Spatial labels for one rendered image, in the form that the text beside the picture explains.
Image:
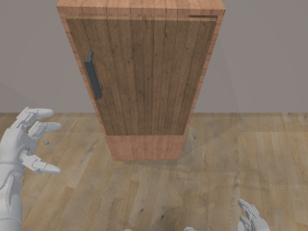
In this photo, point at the handle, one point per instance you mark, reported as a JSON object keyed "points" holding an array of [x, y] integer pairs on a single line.
{"points": [[97, 88]]}

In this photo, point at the cupboard door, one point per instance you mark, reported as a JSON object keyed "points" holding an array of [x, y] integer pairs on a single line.
{"points": [[149, 68]]}

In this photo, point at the left robot forearm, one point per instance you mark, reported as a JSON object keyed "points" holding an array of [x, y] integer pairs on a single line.
{"points": [[11, 206]]}

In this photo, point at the robot right hand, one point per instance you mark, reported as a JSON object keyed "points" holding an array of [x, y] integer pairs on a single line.
{"points": [[254, 222]]}

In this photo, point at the robot left hand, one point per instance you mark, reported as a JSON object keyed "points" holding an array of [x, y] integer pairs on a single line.
{"points": [[15, 141]]}

